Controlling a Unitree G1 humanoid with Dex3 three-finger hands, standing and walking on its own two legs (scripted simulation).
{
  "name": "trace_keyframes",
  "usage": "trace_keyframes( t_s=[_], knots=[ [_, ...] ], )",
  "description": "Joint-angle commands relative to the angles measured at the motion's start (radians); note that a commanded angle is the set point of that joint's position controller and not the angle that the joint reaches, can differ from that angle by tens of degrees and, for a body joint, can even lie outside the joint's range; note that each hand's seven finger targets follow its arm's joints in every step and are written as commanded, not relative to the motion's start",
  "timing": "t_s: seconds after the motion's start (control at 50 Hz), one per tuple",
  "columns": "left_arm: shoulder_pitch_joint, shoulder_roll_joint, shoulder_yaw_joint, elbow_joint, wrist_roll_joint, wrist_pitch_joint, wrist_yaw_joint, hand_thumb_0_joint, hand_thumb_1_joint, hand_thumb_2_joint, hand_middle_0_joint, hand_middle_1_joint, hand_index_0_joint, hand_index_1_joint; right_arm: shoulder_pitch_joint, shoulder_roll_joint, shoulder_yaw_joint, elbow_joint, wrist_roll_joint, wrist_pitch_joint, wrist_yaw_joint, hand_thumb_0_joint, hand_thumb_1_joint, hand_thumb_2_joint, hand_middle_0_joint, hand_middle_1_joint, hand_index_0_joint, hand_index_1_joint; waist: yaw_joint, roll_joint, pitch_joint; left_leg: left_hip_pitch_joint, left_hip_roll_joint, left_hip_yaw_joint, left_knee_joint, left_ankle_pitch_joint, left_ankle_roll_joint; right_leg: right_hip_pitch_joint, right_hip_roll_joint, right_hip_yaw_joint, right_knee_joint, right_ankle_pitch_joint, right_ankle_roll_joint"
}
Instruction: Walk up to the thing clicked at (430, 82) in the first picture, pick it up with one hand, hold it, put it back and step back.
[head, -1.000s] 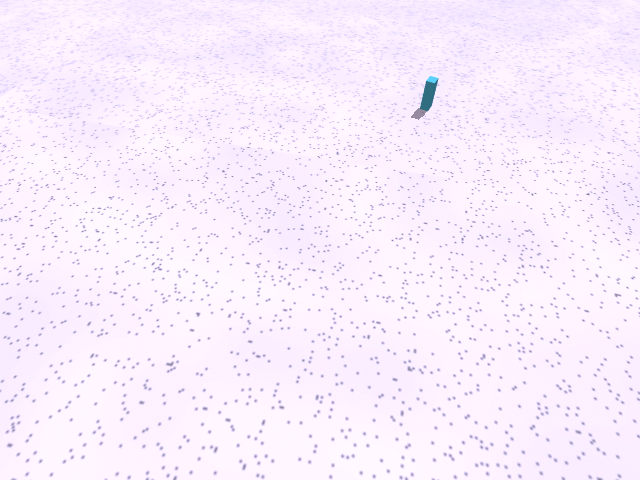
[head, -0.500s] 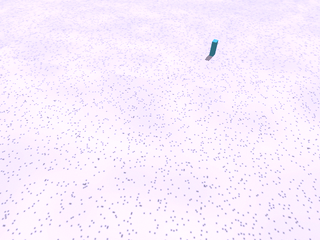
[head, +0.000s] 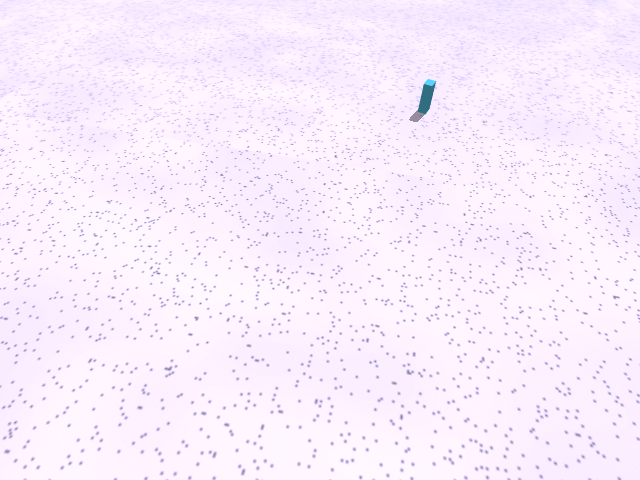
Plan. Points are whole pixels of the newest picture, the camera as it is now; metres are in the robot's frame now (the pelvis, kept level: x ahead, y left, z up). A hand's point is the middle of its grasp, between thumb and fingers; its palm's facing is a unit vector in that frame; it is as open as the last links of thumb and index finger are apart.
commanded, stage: stand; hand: left
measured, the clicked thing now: (426, 96) +2.13 -0.62 -0.70
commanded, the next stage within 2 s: walk up in 0.12 s
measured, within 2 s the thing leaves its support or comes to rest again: neither
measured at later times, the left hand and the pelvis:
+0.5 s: hand (192, 418) +0.24 +0.20 -0.14, palm faces -0.12 -0.89 -0.45, open 7.3 cm; pelvis +0.10 -0.10 -0.04, yaw -11 degrees
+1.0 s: hand (277, 297) +0.48 +0.09 -0.19, palm faces -0.28 -0.90 -0.33, open 7.3 cm; pelvis +0.38 -0.17 -0.03, yaw -18 degrees
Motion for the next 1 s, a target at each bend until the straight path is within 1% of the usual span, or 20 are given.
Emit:
trace_keyframes(
  t_s=[0.0,0.08,0.1,0.12,0.18,0.3,0.38,0.44,0.46,0.48,0.5,0.62,0.7,0.82,0.88,0.9,0.92,0.94,0.96,0.98],
  knots=[
    [-0.031,0.218,0.036,-0.056,0.003,-0.025,0.012,0.0,0.9,0.9,-0.2,-0.3,-0.2,-0.3,-0.03,-0.21,-0.039,-0.054,-0.001,-0.019,-0.01,0.0,-0.9,-0.9,0.2,0.3,0.2,0.3,0.001,-0.002,-0.057,0.006,0.107,-0.086,-0.047,0.101,0.039,-0.001,-0.133,0.104,-0.055,0.132,-0.021],
    [-0.033,0.22,0.036,-0.057,0.005,-0.026,0.013,0.0,0.9,0.9,-0.2,-0.3,-0.2,-0.3,-0.033,-0.209,-0.04,-0.058,-0.001,-0.018,-0.009,0.0,-0.9,-0.9,0.2,0.3,0.2,0.3,-0.002,0.0,-0.066,0.016,0.108,-0.088,-0.045,0.117,0.039,-0.002,-0.131,0.101,-0.049,0.142,-0.022],
    [-0.001,0.34,0.128,-0.155,0.034,-0.028,-0.039,0.0,0.9,0.9,-0.2,-0.3,-0.2,-0.3,0.034,-0.353,-0.135,-0.141,-0.031,-0.054,0.008,0.0,-0.9,-0.9,0.2,0.3,0.2,0.3,-0.025,-0.03,-0.187,0.128,0.123,-0.088,0.054,-0.41,0.11,-0.144,-0.084,0.156,0.044,-0.374,-0.056],
    [-0.09,0.311,0.123,-0.169,0.039,-0.019,-0.062,0.0,0.9,0.9,-0.2,-0.3,-0.2,-0.3,0.066,-0.366,-0.152,-0.118,-0.038,-0.061,0.016,0.0,-0.9,-0.9,0.2,0.3,0.2,0.3,-0.067,0.019,-0.105,0.188,0.164,-0.131,0.031,-0.556,0.139,-0.385,-0.073,0.129,0.119,-0.458,-0.049],
    [-0.208,0.273,0.119,-0.252,0.046,-0.023,-0.09,0.0,0.9,0.9,-0.2,-0.3,-0.2,-0.3,0.094,-0.418,-0.182,-0.15,-0.034,-0.086,0.01,0.0,-0.9,-0.9,0.2,0.3,0.2,0.3,-0.1,0.124,0.019,0.189,0.494,-0.43,-0.23,-0.58,0.277,-0.69,-0.121,0.121,0.569,-0.253,-0.017],
    [0.009,0.269,0.134,-0.206,0.02,-0.008,-0.146,0.0,0.9,0.9,-0.2,-0.3,-0.2,-0.3,-0.096,-0.38,-0.178,-0.226,-0.05,-0.107,0.028,0.0,-0.9,-0.9,0.2,0.3,0.2,0.3,0.042,0.191,0.011,-0.034,0.303,-0.047,-0.222,-0.484,0.182,-0.396,-0.152,0.011,0.506,-0.154,0.014],
    [-0.012,0.277,0.144,-0.204,0.025,-0.019,-0.144,0.0,0.9,0.9,-0.2,-0.3,-0.2,-0.3,-0.066,-0.377,-0.173,-0.217,-0.051,-0.098,0.039,0.0,-0.9,-0.9,0.2,0.3,0.2,0.3,0.028,0.146,0.044,-0.151,0.257,0.076,-0.112,-0.448,0.162,-0.215,-0.12,-0.082,0.361,-0.096,0.01],
    [0.267,0.329,0.174,-0.114,0.035,-0.038,-0.109,0.0,0.9,0.9,-0.2,-0.3,-0.2,-0.3,-0.069,-0.322,-0.148,-0.22,-0.046,-0.079,0.039,0.0,-0.9,-0.9,0.2,0.3,0.2,0.3,0.172,-0.129,-0.071,-0.292,0.156,0.187,0.411,-0.253,0.122,0.118,-0.016,-0.135,0.268,-0.121,-0.016],
    [0.396,0.416,0.204,-0.093,0.041,-0.05,-0.084,0.0,0.9,0.9,-0.2,-0.3,-0.2,-0.3,-0.056,-0.221,-0.11,-0.25,-0.04,-0.078,0.044,0.0,-0.9,-0.9,0.2,0.3,0.2,0.3,0.235,-0.414,-0.085,-0.522,0.03,0.208,0.767,-0.391,0.087,0.231,-0.103,0.108,0.095,-0.383,-0.063],
    [0.343,0.473,0.204,-0.135,0.033,-0.061,-0.074,0.0,0.9,0.9,-0.2,-0.3,-0.2,-0.3,-0.049,-0.19,-0.088,-0.293,-0.02,-0.079,0.05,0.0,-0.9,-0.9,0.2,0.3,0.2,0.3,0.18,-0.465,-0.033,-0.704,-0.026,0.097,0.931,-0.42,0.04,0.173,-0.295,0.573,-0.165,-0.692,-0.123],
    [0.243,0.51,0.199,-0.176,0.006,-0.061,-0.074,0.0,0.9,0.9,-0.2,-0.3,-0.2,-0.3,-0.052,-0.299,-0.117,-0.29,-0.021,-0.077,0.048,0.0,-0.9,-0.9,0.2,0.3,0.2,0.3,0.132,-0.28,0.009,-0.652,0.036,0.01,0.95,-0.348,0.032,0.066,-0.417,0.8,-0.293,-0.814,-0.199],
    [0.101,0.368,0.152,-0.229,-0.009,-0.097,-0.051,0.0,0.9,0.9,-0.2,-0.3,-0.2,-0.3,0.049,-0.31,-0.126,-0.233,-0.003,-0.072,0.075,0.0,-0.9,-0.9,0.2,0.3,0.2,0.3,0.014,-0.119,0.04,-0.484,0.153,-0.046,0.702,-0.072,0.049,-0.064,-0.243,0.315,-0.165,-0.344,-0.158],
    [0.101,0.363,0.14,-0.268,-0.008,-0.11,-0.052,0.0,0.9,0.9,-0.2,-0.3,-0.2,-0.3,-0.029,-0.305,-0.141,-0.287,-0.018,-0.059,0.095,0.0,-0.9,-0.9,0.2,0.3,0.2,0.3,0.018,-0.079,0.073,-0.493,0.137,0.0,0.534,-0.005,0.002,-0.131,-0.226,0.232,-0.212,-0.374,-0.194],
    [0.192,0.356,0.135,-0.26,-0.001,-0.105,-0.055,0.0,0.9,0.9,-0.2,-0.3,-0.2,-0.3,-0.167,-0.245,-0.13,-0.342,-0.016,-0.081,0.094,0.0,-0.9,-0.9,0.2,0.3,0.2,0.3,0.085,-0.03,0.03,-0.348,0.083,0.067,0.243,0.131,0.013,-0.02,-0.193,0.119,-0.117,0.061,-0.171],
    [0.156,0.354,0.128,-0.277,-0.007,-0.097,-0.044,0.0,0.9,0.9,-0.2,-0.3,-0.2,-0.3,0.086,-0.266,-0.154,-0.273,-0.021,-0.087,0.075,0.0,-0.9,-0.9,0.2,0.3,0.2,0.3,-0.041,0.01,-0.103,-0.006,0.025,0.106,0.152,0.112,0.051,-0.031,-0.159,0.049,0.205,0.349,-0.131],
    [0.194,0.305,0.111,-0.285,-0.004,-0.092,-0.038,0.0,0.9,0.9,-0.2,-0.3,-0.2,-0.3,0.273,-0.325,-0.182,-0.224,-0.04,-0.092,0.062,0.0,-0.9,-0.9,0.2,0.3,0.2,0.3,-0.121,0.113,-0.219,0.267,0.044,0.061,0.175,0.033,0.103,-0.177,-0.11,0.024,0.479,0.311,-0.093],
    [0.255,0.233,0.086,-0.288,-0.009,-0.088,-0.033,0.0,0.9,0.9,-0.2,-0.3,-0.2,-0.3,0.391,-0.38,-0.207,-0.211,-0.055,-0.097,0.047,0.0,-0.9,-0.9,0.2,0.3,0.2,0.3,-0.158,0.276,-0.279,0.473,0.19,-0.158,0.135,-0.202,0.138,-0.418,-0.017,0.005,0.735,-0.002,-0.066],
    [0.298,0.217,0.076,-0.299,-0.024,-0.09,-0.029,0.0,0.9,0.9,-0.2,-0.3,-0.2,-0.3,0.374,-0.436,-0.217,-0.243,-0.043,-0.102,0.041,0.0,-0.9,-0.9,0.2,0.3,0.2,0.3,-0.131,0.319,-0.321,0.545,0.426,-0.622,0.002,-0.371,0.215,-0.603,0.098,0.054,0.873,-0.334,-0.05],
    [0.295,0.321,0.089,-0.282,-0.019,-0.085,-0.017,0.0,0.9,0.9,-0.2,-0.3,-0.2,-0.3,0.286,-0.448,-0.226,-0.264,-0.008,-0.099,0.042,0.0,-0.9,-0.9,0.2,0.3,0.2,0.3,-0.096,0.241,-0.319,0.48,0.482,-0.72,-0.059,-0.423,0.299,-0.624,0.023,0.146,0.949,-0.289,-0.076],
    [0.23,0.352,0.085,-0.277,-0.015,-0.094,-0.017,0.0,0.9,0.9,-0.2,-0.3,-0.2,-0.3,0.228,-0.412,-0.22,-0.285,-0.003,-0.094,0.041,0.0,-0.9,-0.9,0.2,0.3,0.2,0.3,-0.09,0.151,-0.239,0.358,0.452,-0.602,-0.065,-0.369,0.286,-0.617,-0.03,0.157,0.961,-0.22,-0.066]
  ],
)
